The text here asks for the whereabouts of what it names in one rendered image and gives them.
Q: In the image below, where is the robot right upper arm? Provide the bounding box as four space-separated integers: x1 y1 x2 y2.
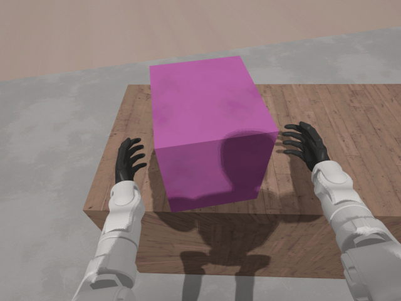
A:
340 241 401 301

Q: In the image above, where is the robot left hand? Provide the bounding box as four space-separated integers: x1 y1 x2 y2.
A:
115 138 147 184

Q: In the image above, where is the carton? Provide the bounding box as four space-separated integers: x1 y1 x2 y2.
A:
149 56 279 213

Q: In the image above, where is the left robot forearm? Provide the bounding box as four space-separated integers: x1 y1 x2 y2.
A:
72 181 145 301

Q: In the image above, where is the robot right hand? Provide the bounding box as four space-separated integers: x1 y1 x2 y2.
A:
282 121 330 172

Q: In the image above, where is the pedestal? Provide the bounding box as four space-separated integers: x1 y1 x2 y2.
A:
83 84 401 279

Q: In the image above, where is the right robot forearm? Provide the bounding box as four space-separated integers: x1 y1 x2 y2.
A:
311 161 401 254

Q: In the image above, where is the robot left upper arm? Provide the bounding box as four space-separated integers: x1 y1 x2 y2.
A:
73 286 136 301

